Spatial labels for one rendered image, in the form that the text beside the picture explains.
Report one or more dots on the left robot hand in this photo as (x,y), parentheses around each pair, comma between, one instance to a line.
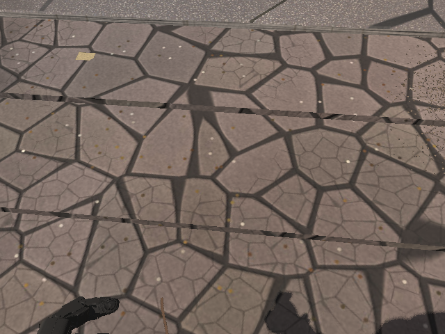
(77,312)

